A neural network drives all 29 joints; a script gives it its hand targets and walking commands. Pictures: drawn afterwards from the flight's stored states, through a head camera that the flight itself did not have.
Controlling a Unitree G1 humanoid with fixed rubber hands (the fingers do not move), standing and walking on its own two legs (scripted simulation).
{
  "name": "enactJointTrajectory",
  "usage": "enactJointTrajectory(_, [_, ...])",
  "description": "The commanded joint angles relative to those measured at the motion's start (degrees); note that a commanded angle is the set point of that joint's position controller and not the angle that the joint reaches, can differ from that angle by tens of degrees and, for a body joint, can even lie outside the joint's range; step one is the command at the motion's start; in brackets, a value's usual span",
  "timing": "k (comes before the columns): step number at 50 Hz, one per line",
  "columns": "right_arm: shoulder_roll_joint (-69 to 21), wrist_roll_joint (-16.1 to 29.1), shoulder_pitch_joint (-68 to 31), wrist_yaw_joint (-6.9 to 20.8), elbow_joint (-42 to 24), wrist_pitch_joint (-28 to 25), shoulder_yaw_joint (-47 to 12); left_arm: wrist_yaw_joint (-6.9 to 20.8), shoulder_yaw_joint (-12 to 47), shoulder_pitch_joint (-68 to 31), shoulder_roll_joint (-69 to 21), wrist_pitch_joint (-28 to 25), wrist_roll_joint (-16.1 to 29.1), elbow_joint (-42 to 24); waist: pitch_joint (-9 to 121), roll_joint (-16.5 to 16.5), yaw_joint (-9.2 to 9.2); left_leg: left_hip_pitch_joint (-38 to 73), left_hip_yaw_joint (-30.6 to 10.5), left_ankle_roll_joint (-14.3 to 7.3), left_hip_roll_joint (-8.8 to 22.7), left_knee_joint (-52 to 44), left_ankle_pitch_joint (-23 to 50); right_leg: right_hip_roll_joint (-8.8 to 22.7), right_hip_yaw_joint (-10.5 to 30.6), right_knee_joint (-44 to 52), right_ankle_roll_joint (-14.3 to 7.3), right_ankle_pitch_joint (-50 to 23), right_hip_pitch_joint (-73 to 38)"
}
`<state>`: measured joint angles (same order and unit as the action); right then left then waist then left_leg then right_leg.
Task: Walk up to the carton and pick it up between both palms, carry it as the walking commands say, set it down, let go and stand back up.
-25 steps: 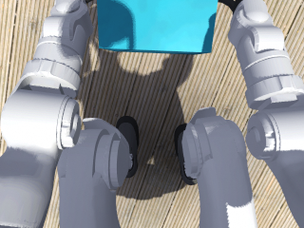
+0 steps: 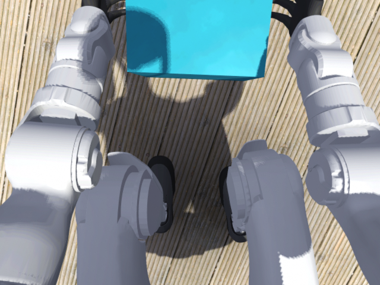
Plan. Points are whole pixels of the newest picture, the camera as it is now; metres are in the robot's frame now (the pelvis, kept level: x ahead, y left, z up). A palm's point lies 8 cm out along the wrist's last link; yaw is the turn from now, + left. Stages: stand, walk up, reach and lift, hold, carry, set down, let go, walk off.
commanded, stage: set down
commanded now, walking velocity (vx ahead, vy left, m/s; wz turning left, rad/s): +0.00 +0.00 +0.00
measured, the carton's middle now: (197, 17) +0.56 -0.02 -0.25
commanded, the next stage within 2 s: none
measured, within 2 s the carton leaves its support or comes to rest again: neither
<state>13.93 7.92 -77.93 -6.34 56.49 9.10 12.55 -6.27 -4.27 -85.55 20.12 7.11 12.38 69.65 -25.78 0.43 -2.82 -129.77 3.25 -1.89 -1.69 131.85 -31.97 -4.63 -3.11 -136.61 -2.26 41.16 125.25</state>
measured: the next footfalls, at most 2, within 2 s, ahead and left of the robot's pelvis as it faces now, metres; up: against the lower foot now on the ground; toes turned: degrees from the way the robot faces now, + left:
none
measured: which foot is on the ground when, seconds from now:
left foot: down 0.00-1.00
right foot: down 0.00-1.00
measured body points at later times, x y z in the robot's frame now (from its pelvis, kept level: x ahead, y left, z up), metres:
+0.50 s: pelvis +0.00 +0.00 +0.00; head +0.36 -0.02 +0.26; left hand +0.56 +0.15 -0.18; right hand +0.53 -0.19 -0.18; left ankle +0.12 +0.10 -0.30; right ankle +0.08 -0.10 -0.30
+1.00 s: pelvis +0.00 +0.00 -0.01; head +0.36 -0.02 +0.25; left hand +0.56 +0.15 -0.18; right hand +0.53 -0.19 -0.18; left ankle +0.12 +0.10 -0.30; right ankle +0.08 -0.10 -0.30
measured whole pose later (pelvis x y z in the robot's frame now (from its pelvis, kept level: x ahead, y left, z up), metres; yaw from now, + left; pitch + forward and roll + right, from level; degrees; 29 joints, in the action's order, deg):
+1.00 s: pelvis +0.00 +0.00 -0.01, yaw +0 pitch +28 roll +1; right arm 14.7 5.2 -79.7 -1.8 59.9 4.8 14.3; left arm -1.9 -7.5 -87.5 21.2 4.4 9.4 73.1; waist -28.7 0.5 -3.1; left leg -128.7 3.4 -1.7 -1.6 133.4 -32.4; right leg -4.3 -3.4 -138.3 -2.6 41.8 124.1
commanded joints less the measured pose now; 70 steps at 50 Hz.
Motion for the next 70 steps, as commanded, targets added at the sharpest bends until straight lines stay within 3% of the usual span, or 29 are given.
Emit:
enactJointTrajectory(1, [-48.1, 2.1, -34.6, 16.7, -9.4, -0.6, -19.2, 14.7, 11.0, -27.5, -51.0, -1.5, 2.6, -14.5, 63.0, -1.3, 0.52, 34.6, -3.8, -1.2, -4.8, -5.4, 25.0, -1.5, 4.5, 15.6, 1.8, -27.7, -17.9])
enactJointTrajectory(2, [-47.7, 3.0, -34.1, 16.8, -9.0, -1.1, -19.7, 14.2, 11.4, -25.5, -52.1, -1.6, 1.1, -13.5, 64.9, 1.5, 1.09, 37.0, -3.0, -0.6, -4.3, -5.2, 25.6, -1.3, 4.8, 15.8, 1.6, -28.2, -17.4])
enactJointTrajectory(10, [-48.9, 1.7, -30.7, 17.1, -8.2, -0.9, -19.6, 14.8, 10.6, -24.1, -50.4, -1.8, 0.4, -13.6, 60.9, -2.3, 1.17, 31.4, -3.6, -1.2, -4.6, -4.9, 23.9, -1.3, 5.4, 15.0, 1.7, -29.2, -18.3])
enactJointTrajectory(11, [-46.9, 1.1, -30.3, 16.9, -7.4, -1.0, -18.5, 14.8, 10.0, -22.8, -51.7, -1.4, 0.9, -11.2, 59.1, 0.1, -0.09, 33.8, -3.4, -0.9, -4.5, -4.8, 25.5, -1.3, 5.3, 15.5, 1.6, -28.6, -17.4])
enactJointTrajectory(12, [-48.5, 1.7, -31.2, 17.1, -8.0, -0.9, -19.1, 14.6, 10.2, -21.5, -50.6, -1.6, -0.3, -12.1, 58.3, 0.2, 2.51, 33.4, -3.5, -1.0, -4.6, -5.2, 25.8, -1.6, 5.8, 15.6, 1.6, -29.0, -16.5])
enactJointTrajectory(14, [-48.1, 1.3, -30.7, 17.2, -8.3, -0.8, -19.3, 15.0, 8.9, -20.6, -51.7, -1.6, 0.3, -11.0, 56.1, -2.3, 0.37, 31.8, -3.5, -1.5, -4.8, -3.8, 25.6, -1.5, 5.9, 15.9, 1.7, -28.4, -15.5])
enactJointTrajectory(15, [-48.2, 1.0, -30.2, 17.2, -7.8, -1.1, -19.3, 14.9, 9.1, -20.8, -51.8, -1.4, -0.2, -9.7, 56.9, -0.9, 2.65, 30.7, -3.8, -1.2, -4.5, -4.4, 25.7, -1.1, 6.4, 15.4, 1.5, -29.5, -17.3])
enactJointTrajectory(16, [-46.5, 1.1, -31.0, 17.1, -7.2, -0.8, -19.6, 14.8, 8.8, -20.0, -50.4, -1.6, 0.0, -9.0, 56.6, -3.1, 0.76, 31.7, -4.0, -1.4, -4.6, -5.2, 24.0, -1.1, 4.8, 15.4, 2.2, -27.9, -16.5])
enactJointTrajectory(21, [-47.6, -0.6, -27.8, 18.0, -5.0, -0.1, -17.0, 15.3, 7.0, -20.1, -49.4, -1.2, -1.5, -8.3, 50.9, -2.2, 2.0, 29.6, -3.0, -1.3, -4.6, -5.4, 21.5, -1.4, 5.3, 16.0, 1.6, -23.4, -12.5])
enactJointTrajectory(23, [-45.9, -2.0, -26.4, 17.7, -4.2, -0.4, -15.7, 15.7, 7.4, -21.6, -49.4, -1.1, -0.3, -8.5, 50.4, -2.8, -1.21, 29.6, -4.3, -1.3, -4.3, -4.8, 20.2, -1.2, 4.7, 15.9, 0.8, -22.5, -12.4])
enactJointTrajectory(24, [-47.6, -1.3, -27.6, 17.8, -3.2, -0.4, -15.9, 15.9, 7.8, -20.9, -50.0, -1.3, -1.2, -8.5, 50.3, -1.2, 0.66, 27.8, -3.4, -1.5, -4.3, -4.7, 19.8, -0.9, 5.1, 14.9, 0.9, -23.8, -14.5])
enactJointTrajectory(27, [-45.1, -0.8, -26.8, 18.1, -3.6, -0.5, -15.8, 15.7, 8.5, -21.2, -48.7, -1.5, -0.8, -8.7, 50.1, 0.3, -0.42, 30.6, -3.0, -0.8, -3.6, -4.6, 19.7, -1.2, 4.9, 14.9, 1.1, -23.7, -13.4])
enactJointTrajectory(28, [-47.5, -1.1, -27.9, 18.1, -3.1, -0.2, -15.7, 15.6, 8.0, -21.1, -48.1, -1.4, -1.6, -8.6, 50.2, -0.5, 2.23, 30.5, -3.8, -1.2, -3.9, -5.4, 20.7, -0.9, 4.9, 14.4, 1.4, -24.3, -14.1])
enactJointTrajectory(31, [-46.2, -1.9, -27.0, 17.8, -3.2, -0.5, -15.9, 15.8, 7.0, -21.2, -48.5, -1.4, -1.2, -7.4, 48.6, -2.2, -0.29, 27.8, -4.0, -1.2, -3.9, -4.3, 19.5, -0.6, 5.3, 15.2, 0.9, -23.8, -15.3])
enactJointTrajectory(32, [-45.5, -1.0, -27.5, 17.7, -4.8, -0.6, -16.0, 15.7, 6.5, -21.2, -46.0, -1.5, -0.6, -7.5, 49.2, -1.9, 1.98, 28.0, -3.8, -1.3, -3.9, -4.5, 20.2, -0.2, 5.4, 15.2, 1.6, -24.5, -15.6])
enactJointTrajectory(37, [-42.3, -1.8, -28.1, 17.2, -3.5, -0.9, -13.9, 15.2, 6.1, -20.6, -44.5, -2.3, -1.5, -8.3, 49.1, -1.1, 0.87, 30.2, -4.3, -1.2, -3.7, -4.1, 21.1, -0.6, 4.8, 14.3, 1.4, -23.9, -13.6])
enactJointTrajectory(40, [-41.4, -1.8, -27.2, 16.6, -2.3, -1.0, -13.8, 14.7, 5.3, -20.5, -42.5, -2.2, -2.1, -7.2, 49.8, -1.2, 2.51, 31.1, -3.5, -1.1, -3.3, -4.5, 20.1, -0.3, 5.0, 14.4, 1.7, -23.2, -15.1])
enactJointTrajectory(43, [-38.8, -2.9, -23.3, 15.7, -0.2, -1.4, -11.9, 13.7, 4.1, -19.4, -38.7, -3.3, -2.1, -7.9, 49.4, -1.7, 0.24, 29.3, -3.2, -0.7, -3.2, -4.8, 18.9, -0.1, 5.3, 14.8, 1.8, -23.7, -16.6])
enactJointTrajectory(48, [-26.2, -3.2, -22.4, 12.3, 0.2, -3.6, -10.1, 11.2, 1.4, -16.1, -28.4, -4.3, -2.6, -5.0, 50.8, -1.4, 1.58, 30.4, -2.3, 0.3, -2.8, -4.0, 18.9, 0.2, 5.9, 15.7, 2.0, -23.3, -17.4])
enactJointTrajectory(49, [-24.0, -3.1, -22.5, 11.3, 1.6, -3.8, -9.4, 10.6, 1.8, -18.1, -25.4, -4.6, -2.2, -6.2, 52.4, -3.0, -0.31, 31.5, -4.0, 0.1, -2.2, -4.6, 19.2, 0.8, 4.9, 14.4, 2.5, -24.8, -18.4])
enactJointTrajectory(52, [-8.3, -2.0, -20.5, 7.3, 1.5, -5.7, -6.4, 6.7, 0.1, -15.5, -11.3, -5.9, -1.8, -5.1, 55.7, -0.7, -0.02, 33.7, -3.8, 0.8, -1.6, -4.2, 20.7, 1.1, 5.4, 14.8, 2.7, -25.5, -18.9])
enactJointTrajectory(53, [-3.0, -0.8, -20.9, 5.7, 0.7, -6.0, -6.8, 5.0, -1.0, -15.0, -4.2, -6.6, -2.0, -5.5, 58.0, -0.3, 2.85, 35.9, -3.6, 1.0, -1.5, -4.8, 21.7, 1.6, 5.9, 15.1, 2.8, -26.2, -19.8])
enactJointTrajectory(55, [3.9, 0.2, -18.3, 2.6, 2.0, -6.6, -5.4, 2.1, -3.5, -11.7, 5.1, -7.1, -2.9, -2.9, 61.7, -1.0, 3.34, 33.9, -3.4, 0.9, -1.0, -4.9, 22.0, 1.4, 6.1, 15.8, 3.7, -27.6, -23.1])
enactJointTrajectory(56, [8.4, -0.7, -16.8, 1.2, 3.5, -7.4, -4.2, 1.7, -2.0, -11.4, 5.2, -6.8, -1.6, -1.2, 61.9, -2.8, 0.03, 35.2, -4.6, 1.1, -0.4, -5.4, 22.1, 1.4, 5.7, 16.0, 3.6, -27.4, -23.9])
enactJointTrajectory(57, [6.5, 2.4, -17.4, 1.2, 3.1, -7.7, -6.5, 1.4, -2.2, -13.3, 6.7, -7.5, -2.1, -3.0, 62.8, -2.1, 1.91, 34.8, -3.9, 1.2, -0.1, -5.1, 21.9, 1.6, 6.8, 16.6, 3.1, -28.3, -24.5])
enactJointTrajectory(58, [8.6, 1.7, -19.3, 0.4, -0.6, -8.1, -6.0, 1.4, -1.3, -13.7, 6.5, -7.1, -0.2, -3.4, 65.4, -2.8, 0.08, 33.8, -4.4, 1.4, -0.2, -4.5, 23.4, 1.9, 6.6, 16.0, 3.7, -30.8, -27.7])
enactJointTrajectory(63, [13.0, 3.3, -21.2, -0.9, -2.1, -8.7, -5.8, 1.4, 0.8, -14.7, 7.2, -7.3, 1.9, -3.7, 68.2, -2.4, -0.45, 34.5, -5.7, 0.5, 0.3, -5.3, 24.4, 2.2, 5.9, 15.5, 3.0, -32.3, -26.1])
enactJointTrajectory(66, [12.5, 4.7, -22.2, -0.3, -3.1, -8.4, -6.4, 1.4, 0.6, -15.8, 9.1, -7.4, 2.1, -5.6, 68.1, -1.7, 1.41, 35.9, -5.4, -0.1, 0.5, -5.7, 25.1, 2.0, 5.5, 15.8, 3.5, -30.6, -24.0])
enactJointTrajectory(70, [14.2, 5.7, -25.1, 0.4, -5.4, -8.8, -7.2, 2.0, 4.1, -19.9, 5.6, -7.4, 5.1, -10.2, 70.0, 0.2, -0.87, 36.4, -6.0, 0.3, 1.3, -5.0, 25.3, 3.0, 6.4, 15.7, 2.0, -31.1, -24.4])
